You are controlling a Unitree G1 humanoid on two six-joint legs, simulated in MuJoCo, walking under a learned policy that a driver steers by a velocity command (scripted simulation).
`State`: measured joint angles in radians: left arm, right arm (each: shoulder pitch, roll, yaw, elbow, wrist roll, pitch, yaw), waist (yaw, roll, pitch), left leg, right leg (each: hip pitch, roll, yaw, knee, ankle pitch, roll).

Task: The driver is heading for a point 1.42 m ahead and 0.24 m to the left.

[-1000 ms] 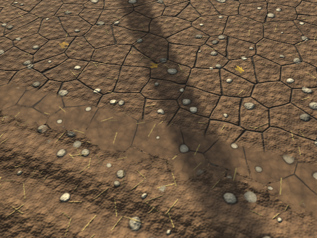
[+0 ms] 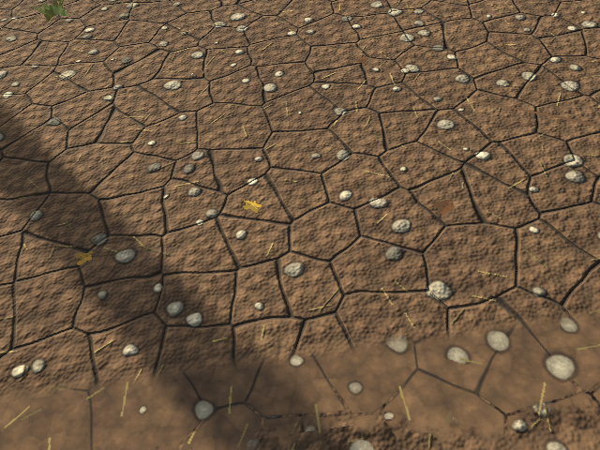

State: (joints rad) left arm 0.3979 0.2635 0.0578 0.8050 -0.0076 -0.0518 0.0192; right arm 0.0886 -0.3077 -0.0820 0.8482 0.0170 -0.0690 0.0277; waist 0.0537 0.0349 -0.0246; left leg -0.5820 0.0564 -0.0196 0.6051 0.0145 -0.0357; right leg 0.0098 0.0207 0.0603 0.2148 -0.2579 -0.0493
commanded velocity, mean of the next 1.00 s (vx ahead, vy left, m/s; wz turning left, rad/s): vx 0.48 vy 0.00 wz -0.03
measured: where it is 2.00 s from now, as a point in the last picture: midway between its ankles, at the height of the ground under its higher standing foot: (328, 231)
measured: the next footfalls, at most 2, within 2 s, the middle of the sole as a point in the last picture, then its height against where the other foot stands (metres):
left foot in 0.14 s outside the picture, level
right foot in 0.66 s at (385, 433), level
